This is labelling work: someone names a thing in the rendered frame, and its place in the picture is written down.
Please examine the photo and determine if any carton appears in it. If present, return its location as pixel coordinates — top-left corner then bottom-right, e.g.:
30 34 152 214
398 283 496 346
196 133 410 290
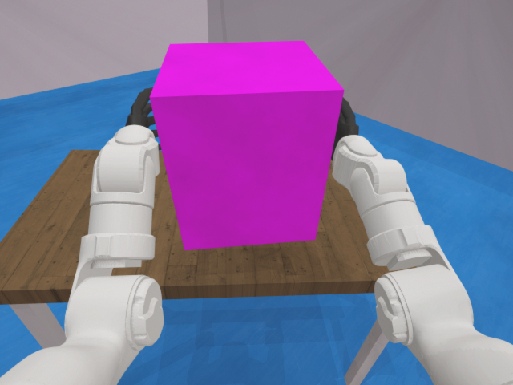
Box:
150 41 344 250

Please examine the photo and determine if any left robot hand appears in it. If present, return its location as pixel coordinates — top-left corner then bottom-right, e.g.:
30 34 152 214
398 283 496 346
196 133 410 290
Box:
125 87 161 150

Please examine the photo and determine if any left robot upper arm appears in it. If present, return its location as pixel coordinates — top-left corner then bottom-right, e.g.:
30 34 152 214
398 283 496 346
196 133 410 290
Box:
0 275 164 385

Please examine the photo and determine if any right robot upper arm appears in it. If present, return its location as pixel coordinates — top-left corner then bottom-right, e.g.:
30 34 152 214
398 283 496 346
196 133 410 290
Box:
374 264 513 385

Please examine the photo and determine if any left robot forearm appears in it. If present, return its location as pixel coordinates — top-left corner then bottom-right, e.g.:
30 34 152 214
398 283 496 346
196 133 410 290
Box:
64 125 160 338

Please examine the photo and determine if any table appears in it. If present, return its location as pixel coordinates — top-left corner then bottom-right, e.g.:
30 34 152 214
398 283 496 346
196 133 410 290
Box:
0 150 417 385

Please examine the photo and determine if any right robot forearm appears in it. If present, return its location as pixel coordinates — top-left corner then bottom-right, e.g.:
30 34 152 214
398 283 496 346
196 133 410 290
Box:
332 135 474 324

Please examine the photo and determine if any right robot hand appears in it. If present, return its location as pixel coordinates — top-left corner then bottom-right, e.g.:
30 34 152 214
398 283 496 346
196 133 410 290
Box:
331 97 359 161

